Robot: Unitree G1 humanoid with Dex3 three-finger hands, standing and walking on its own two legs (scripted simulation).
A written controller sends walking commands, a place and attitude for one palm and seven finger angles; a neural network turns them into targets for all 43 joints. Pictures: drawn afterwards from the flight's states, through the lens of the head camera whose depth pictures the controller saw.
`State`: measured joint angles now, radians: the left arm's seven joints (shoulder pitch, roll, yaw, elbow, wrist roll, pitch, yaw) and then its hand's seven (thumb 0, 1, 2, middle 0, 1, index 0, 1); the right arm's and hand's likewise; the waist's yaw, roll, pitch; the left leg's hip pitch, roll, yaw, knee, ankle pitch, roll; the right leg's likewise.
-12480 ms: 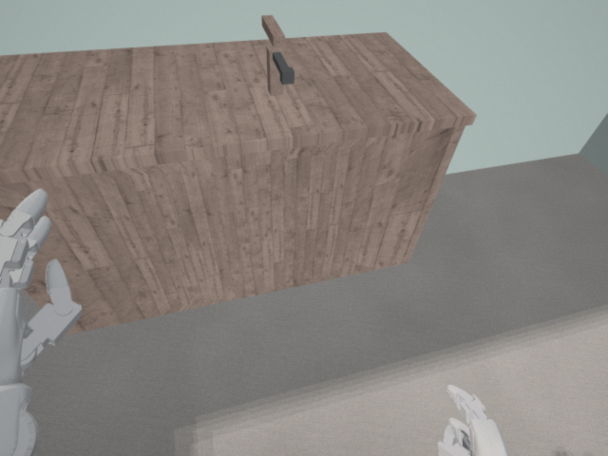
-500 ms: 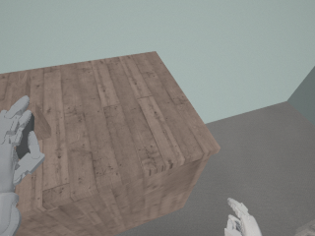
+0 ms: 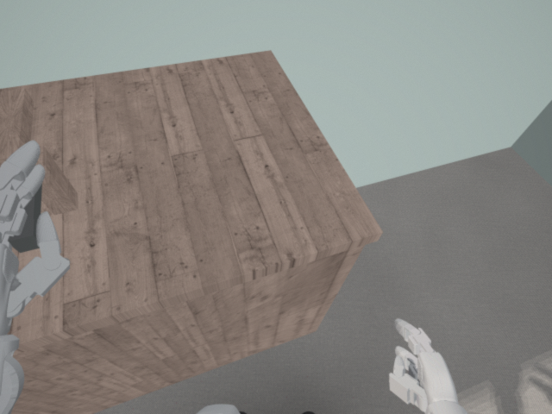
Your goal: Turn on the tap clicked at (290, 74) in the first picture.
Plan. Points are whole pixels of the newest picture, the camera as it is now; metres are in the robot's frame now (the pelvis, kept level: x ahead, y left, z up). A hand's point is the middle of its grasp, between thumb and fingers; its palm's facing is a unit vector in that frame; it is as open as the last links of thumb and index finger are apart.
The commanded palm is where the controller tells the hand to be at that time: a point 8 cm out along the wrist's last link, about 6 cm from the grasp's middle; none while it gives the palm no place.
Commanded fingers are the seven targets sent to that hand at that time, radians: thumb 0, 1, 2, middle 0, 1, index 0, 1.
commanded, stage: shuffle to correct the standing spot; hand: left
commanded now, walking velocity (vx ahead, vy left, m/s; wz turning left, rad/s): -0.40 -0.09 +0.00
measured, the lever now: (27, 236) +0.28 +0.34 +0.09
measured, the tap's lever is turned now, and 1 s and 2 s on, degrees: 0 0 0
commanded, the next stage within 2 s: come to a stop and stand still in 0.02 s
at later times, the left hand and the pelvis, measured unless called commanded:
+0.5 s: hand (3, 297) +0.18 +0.27 +0.17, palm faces +0.43 -0.83 -0.35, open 7.4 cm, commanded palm +0.12 +0.30 +0.18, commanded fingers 0.00 0.90 0.90 -0.20 -0.30 -0.20 -0.30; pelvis -0.03 +0.02 +0.00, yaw +1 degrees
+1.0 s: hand (55, 253) +0.23 +0.25 +0.16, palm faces +0.38 -0.84 -0.40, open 7.4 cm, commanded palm +0.16 +0.28 +0.18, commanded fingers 0.00 0.90 0.90 -0.20 -0.30 -0.20 -0.30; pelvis +0.01 +0.00 +0.00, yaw +2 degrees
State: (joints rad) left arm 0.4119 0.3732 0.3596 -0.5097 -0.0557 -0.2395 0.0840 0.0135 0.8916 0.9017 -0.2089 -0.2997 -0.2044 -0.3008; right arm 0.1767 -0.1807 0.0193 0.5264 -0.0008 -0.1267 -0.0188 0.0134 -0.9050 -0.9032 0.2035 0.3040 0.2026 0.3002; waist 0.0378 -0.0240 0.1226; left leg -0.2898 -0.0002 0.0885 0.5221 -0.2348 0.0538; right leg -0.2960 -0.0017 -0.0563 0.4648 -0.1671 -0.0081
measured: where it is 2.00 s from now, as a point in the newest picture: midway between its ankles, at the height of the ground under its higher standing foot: outside the picture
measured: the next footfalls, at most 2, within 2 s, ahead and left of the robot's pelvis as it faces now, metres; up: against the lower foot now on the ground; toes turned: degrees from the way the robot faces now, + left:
none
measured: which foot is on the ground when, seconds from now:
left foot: down 0.00-1.00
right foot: down 0.00-1.00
